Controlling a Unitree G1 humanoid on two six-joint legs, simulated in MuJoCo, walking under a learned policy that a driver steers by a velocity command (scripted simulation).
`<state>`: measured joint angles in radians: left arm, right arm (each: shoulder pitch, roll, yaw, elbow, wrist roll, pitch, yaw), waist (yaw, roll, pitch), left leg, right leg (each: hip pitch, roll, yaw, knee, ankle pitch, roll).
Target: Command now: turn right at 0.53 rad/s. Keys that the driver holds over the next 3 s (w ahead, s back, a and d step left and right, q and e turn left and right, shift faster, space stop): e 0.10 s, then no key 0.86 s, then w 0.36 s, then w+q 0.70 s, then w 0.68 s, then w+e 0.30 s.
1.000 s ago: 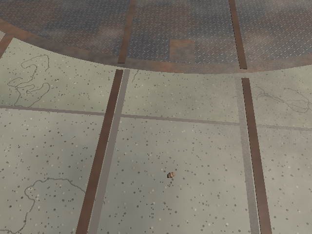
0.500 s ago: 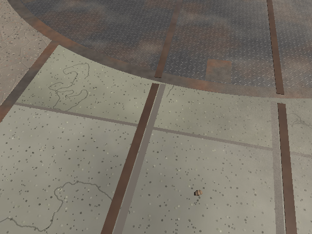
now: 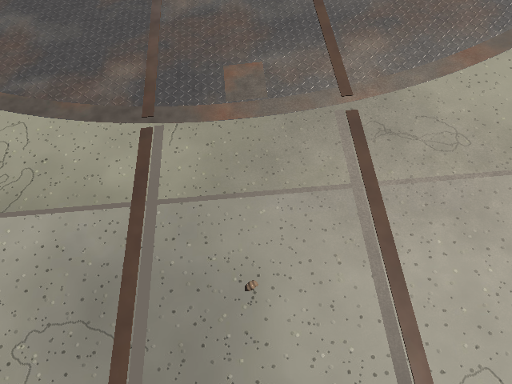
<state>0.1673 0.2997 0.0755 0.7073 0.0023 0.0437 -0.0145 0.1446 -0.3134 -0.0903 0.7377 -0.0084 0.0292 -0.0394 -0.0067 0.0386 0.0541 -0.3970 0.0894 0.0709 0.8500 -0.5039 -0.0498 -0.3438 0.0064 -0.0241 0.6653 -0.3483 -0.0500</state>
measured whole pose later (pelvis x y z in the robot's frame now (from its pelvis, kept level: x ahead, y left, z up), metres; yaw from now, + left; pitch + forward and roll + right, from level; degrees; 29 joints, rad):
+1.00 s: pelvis +0.03 +0.02 +0.01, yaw -9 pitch -2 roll +0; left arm 0.20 0.24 0.04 0.84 0.01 0.02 0.03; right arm 0.18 -0.24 -0.02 0.84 -0.01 -0.02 -0.02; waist 0.00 0.00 0.04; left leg -0.19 -0.01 -0.02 0.51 -0.29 0.00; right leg -0.20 0.06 0.12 0.52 -0.29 -0.01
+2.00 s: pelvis +0.44 +0.00 +0.02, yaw +9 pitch +2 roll +0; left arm 0.11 0.30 0.04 0.68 0.02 -0.10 0.02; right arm 0.32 -0.28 -0.06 0.75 0.02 -0.06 0.01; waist -0.06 -0.03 0.03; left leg -0.18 -0.14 -0.11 0.34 -0.18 0.10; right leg -0.70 -0.11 0.12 0.76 -0.01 0.06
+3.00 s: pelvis +0.97 +0.13 +0.02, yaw +10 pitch +1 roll +2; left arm 0.20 0.30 0.06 0.75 -0.02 -0.05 -0.01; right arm 0.34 -0.27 -0.06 0.83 -0.01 -0.10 0.01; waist -0.06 -0.05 0.01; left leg -0.04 -0.06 0.14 0.23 -0.21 0.06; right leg -0.71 -0.09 0.09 0.87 -0.01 0.01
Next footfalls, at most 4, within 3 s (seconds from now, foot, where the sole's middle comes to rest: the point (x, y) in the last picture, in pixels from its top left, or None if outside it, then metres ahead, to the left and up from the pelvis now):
0.44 left None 0.07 0.13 -0.76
1.68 left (261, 379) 0.46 0.06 -0.76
2.16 right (319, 273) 0.75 -0.10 -0.76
2.68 left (211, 222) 0.94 0.21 -0.76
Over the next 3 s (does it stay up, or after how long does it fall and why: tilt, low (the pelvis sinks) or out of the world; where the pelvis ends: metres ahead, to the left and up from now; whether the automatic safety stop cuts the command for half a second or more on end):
stays up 0.97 0.13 0.02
